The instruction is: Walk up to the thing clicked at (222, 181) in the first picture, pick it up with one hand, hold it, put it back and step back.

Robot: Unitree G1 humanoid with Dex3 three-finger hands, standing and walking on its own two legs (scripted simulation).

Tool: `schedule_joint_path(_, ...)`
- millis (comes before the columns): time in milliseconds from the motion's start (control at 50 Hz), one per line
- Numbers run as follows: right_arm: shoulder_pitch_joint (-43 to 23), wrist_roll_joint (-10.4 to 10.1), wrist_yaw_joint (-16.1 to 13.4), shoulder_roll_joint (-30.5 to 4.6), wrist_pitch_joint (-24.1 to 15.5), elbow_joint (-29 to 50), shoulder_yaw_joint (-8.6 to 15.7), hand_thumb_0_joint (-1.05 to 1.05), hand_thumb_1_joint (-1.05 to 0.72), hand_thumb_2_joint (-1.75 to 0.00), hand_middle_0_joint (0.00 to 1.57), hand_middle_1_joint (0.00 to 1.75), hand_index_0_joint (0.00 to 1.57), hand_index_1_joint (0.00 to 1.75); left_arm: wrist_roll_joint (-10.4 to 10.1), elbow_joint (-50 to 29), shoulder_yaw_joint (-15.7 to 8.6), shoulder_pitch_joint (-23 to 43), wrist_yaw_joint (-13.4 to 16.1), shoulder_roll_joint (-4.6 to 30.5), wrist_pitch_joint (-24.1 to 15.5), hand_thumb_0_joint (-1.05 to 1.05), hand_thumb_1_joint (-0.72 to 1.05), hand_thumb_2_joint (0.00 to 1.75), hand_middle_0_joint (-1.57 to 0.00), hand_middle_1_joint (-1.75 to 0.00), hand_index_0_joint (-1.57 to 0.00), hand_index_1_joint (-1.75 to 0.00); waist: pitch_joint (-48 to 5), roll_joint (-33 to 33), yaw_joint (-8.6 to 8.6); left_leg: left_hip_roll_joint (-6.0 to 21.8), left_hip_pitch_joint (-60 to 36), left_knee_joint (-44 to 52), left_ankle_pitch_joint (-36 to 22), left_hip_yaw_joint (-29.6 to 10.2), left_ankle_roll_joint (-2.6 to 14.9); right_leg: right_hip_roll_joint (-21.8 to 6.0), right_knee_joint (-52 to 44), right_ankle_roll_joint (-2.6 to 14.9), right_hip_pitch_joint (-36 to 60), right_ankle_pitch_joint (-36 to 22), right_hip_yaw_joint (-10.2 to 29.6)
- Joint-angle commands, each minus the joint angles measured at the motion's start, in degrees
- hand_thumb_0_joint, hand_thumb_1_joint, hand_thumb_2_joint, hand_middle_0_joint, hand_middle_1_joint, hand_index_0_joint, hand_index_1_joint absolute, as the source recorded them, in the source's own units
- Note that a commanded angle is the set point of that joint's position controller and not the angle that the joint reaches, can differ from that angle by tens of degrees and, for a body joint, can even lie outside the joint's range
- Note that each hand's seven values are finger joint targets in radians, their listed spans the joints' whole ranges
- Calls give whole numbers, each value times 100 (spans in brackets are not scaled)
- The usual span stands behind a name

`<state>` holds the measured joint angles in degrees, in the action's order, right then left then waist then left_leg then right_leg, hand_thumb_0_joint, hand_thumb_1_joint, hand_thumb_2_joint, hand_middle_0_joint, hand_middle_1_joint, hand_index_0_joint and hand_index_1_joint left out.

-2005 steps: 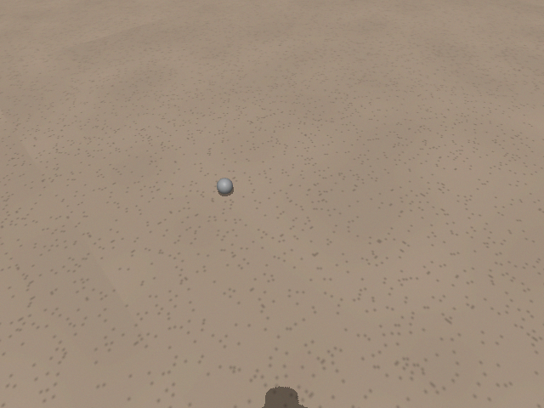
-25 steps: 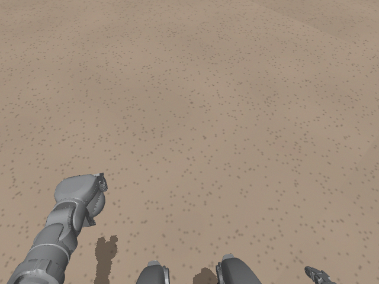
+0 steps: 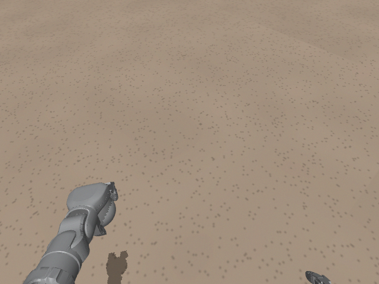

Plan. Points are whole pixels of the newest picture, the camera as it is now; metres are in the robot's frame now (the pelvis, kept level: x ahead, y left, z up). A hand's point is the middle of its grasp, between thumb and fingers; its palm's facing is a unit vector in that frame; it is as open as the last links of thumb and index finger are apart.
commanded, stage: hold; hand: left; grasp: from above
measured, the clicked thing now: (98, 210) +0.34 +0.23 -0.08
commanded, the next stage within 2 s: crouch in 1.80 s
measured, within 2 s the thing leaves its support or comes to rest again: neither
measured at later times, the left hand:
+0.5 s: hand (93, 211) +0.31 +0.22 -0.03, palm faces -0.46 -0.05 -0.89, open 10.0 cm
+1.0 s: hand (92, 219) +0.29 +0.21 -0.01, palm faces -0.45 -0.06 -0.89, open 10.0 cm
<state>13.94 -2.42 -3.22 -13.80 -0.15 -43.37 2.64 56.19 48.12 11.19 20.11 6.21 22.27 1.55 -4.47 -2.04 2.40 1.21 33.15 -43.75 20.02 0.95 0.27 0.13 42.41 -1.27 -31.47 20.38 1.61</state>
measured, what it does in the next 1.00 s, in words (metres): stands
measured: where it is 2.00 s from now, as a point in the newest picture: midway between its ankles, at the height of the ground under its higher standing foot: outside the picture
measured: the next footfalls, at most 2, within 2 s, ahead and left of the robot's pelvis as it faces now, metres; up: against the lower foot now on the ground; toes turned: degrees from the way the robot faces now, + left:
none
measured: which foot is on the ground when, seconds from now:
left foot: down 0.00-1.00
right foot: down 0.00-1.00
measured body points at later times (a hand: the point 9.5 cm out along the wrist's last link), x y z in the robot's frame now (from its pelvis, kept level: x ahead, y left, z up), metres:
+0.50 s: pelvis +0.01 +0.00 +0.02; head +0.03 -0.02 +0.47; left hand +0.33 +0.22 +0.02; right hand +0.13 -0.26 -0.11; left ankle +0.02 +0.11 -0.71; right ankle +0.01 -0.14 -0.71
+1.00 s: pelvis -0.01 -0.01 +0.02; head +0.00 -0.03 +0.47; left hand +0.31 +0.21 +0.04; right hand +0.13 -0.26 -0.09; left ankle +0.02 +0.11 -0.71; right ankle +0.01 -0.14 -0.71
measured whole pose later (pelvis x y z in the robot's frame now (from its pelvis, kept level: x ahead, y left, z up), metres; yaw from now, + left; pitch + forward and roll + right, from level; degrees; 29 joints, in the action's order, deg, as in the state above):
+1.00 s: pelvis -0.01 -0.01 +0.02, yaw -1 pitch +2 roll +0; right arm 10.3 -3.7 -3.6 -14.4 3.3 -40.3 1.6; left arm 55.7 37.0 13.7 15.2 -1.7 22.7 1.9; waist -1.0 -2.8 -0.5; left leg 0.7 18.2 -29.8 13.3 2.0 0.0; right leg -0.3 30.8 -1.0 -17.9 14.6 2.5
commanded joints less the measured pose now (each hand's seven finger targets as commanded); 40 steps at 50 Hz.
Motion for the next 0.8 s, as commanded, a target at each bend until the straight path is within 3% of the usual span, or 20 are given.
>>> schedule_joint_path(0,54,-50,-32,-853,-122,585,267,0,-90,-89,20,30,20,30,69,-1107,-407,1819,131,1244,-32,0,51,75,-71,-104,-81,-94,-1758,-115,19,-144,-1518,669,-1855,-70,-15,254,-686,191,775,-1643,-71)
schedule_joint_path(200,-122,-84,-1,-862,-15,782,250,0,-89,-89,20,30,20,30,11,-1384,-305,1648,-131,1131,-10,0,53,79,-73,-106,-82,-96,-1473,33,-80,-139,-1748,999,-2003,-59,-7,260,-959,193,1103,-1743,-71)
schedule_joint_path(240,-147,-87,3,-867,4,815,248,0,-89,-89,20,30,20,30,34,-1555,-411,1706,-154,1297,-16,0,53,79,-72,-107,-82,-97,-1562,-87,-136,-156,-1814,1053,-2074,-29,-12,245,-992,195,1238,-1832,-55)
schedule_joint_path(280,-221,-105,-1,-853,28,864,232,0,-89,-89,20,30,20,30,42,-1513,-307,1544,-225,1166,3,0,51,81,-73,-105,-82,-95,-1404,21,-147,-153,-1872,1117,-2070,-34,0,244,-1065,189,1255,-1833,-54)
schedule_joint_path(460,-350,-107,-16,-842,87,905,207,0,-90,-89,20,30,20,30,55,-1756,-350,1531,-329,1234,19,0,50,79,-71,-107,-80,-97,-1395,163,-171,-170,-2059,1268,-2131,13,46,209,-1255,145,1449,-1998,-23)
schedule_joint_path(780,-777,-145,-45,-781,136,1086,107,0,-90,-89,20,30,20,30,-16,-2158,-317,1544,-462,1226,24,0,53,73,-70,-109,-81,-97,-1087,25,-266,-179,-2182,1678,-1453,54,43,185,-1617,172,1536,-1237,-10)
